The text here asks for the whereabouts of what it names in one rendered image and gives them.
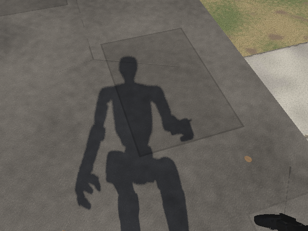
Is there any robot right hand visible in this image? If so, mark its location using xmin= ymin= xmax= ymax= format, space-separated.
xmin=254 ymin=213 xmax=308 ymax=231

